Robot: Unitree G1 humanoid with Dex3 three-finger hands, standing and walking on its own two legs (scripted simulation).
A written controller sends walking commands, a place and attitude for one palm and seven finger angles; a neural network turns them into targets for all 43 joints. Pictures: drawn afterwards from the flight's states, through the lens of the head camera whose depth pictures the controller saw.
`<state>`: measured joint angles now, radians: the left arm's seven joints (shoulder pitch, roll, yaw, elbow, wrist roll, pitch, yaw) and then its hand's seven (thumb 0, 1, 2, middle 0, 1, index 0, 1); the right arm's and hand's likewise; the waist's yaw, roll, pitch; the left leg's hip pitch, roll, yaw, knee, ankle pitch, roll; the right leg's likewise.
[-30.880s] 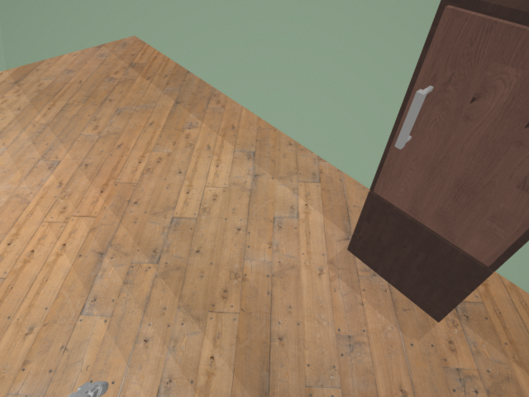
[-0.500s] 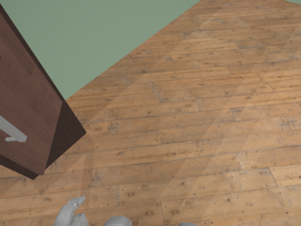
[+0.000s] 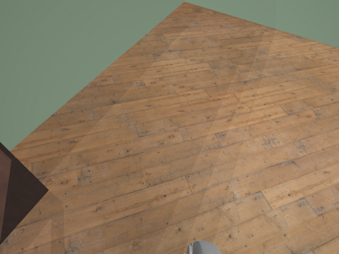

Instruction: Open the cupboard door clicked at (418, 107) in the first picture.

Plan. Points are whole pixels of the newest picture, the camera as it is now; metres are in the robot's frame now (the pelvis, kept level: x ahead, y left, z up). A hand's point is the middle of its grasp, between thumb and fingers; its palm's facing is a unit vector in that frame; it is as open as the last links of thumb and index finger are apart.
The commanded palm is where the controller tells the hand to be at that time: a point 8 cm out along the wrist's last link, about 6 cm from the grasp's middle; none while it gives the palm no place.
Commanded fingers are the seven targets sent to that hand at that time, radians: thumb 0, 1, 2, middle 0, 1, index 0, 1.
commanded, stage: walk to a spot facing it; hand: left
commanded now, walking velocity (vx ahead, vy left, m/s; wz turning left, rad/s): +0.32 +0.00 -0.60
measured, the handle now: out of the picture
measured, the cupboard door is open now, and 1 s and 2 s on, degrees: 44 44 44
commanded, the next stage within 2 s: turn to face it in 1.24 s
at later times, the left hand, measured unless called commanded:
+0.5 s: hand (149, 186) +0.33 +0.08 -0.17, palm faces -0.24 -0.94 -0.23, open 7.2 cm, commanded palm none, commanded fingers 0.00 0.90 0.90 -0.20 -0.30 -0.20 -0.30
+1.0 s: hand (161, 164) +0.42 +0.04 -0.19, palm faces -0.25 -0.96 -0.12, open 7.4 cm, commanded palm none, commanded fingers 0.00 0.90 0.90 -0.20 -0.30 -0.20 -0.30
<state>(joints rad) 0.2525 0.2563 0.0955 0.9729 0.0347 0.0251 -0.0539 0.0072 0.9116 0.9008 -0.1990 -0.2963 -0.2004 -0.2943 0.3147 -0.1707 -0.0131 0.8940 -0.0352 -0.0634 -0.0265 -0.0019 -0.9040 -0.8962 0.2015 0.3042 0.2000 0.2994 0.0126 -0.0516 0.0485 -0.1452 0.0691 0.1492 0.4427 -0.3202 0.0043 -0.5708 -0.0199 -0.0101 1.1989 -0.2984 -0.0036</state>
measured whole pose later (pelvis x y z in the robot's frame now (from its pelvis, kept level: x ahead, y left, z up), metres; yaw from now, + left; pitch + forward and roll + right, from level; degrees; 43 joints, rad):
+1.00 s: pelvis +0.47 -0.13 -0.02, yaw -20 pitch +0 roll +0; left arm 0.46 0.11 0.03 1.17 0.01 -0.05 0.01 0.01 0.91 0.90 -0.20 -0.30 -0.20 -0.29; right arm 0.14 -0.14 -0.03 0.98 -0.03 -0.07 -0.01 0.00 -0.91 -0.90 0.20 0.30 0.20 0.30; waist 0.03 -0.04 0.07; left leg -0.33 -0.02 0.17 0.62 -0.30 0.11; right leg -0.31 0.04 0.00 1.28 -0.39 -0.05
